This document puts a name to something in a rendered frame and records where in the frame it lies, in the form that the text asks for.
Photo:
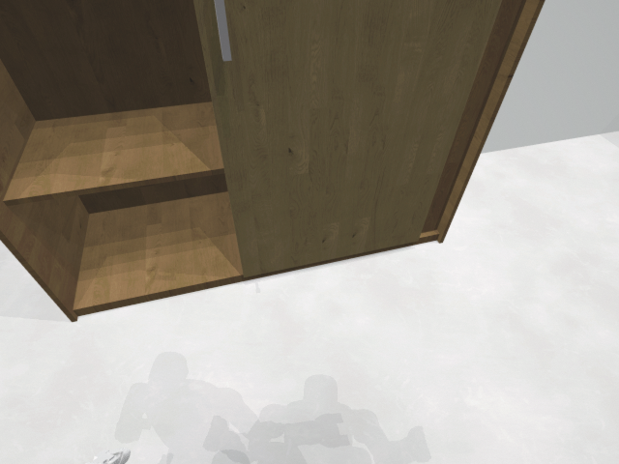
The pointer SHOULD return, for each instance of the wardrobe door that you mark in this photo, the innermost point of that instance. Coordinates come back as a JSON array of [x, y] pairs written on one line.
[[496, 48], [336, 117]]

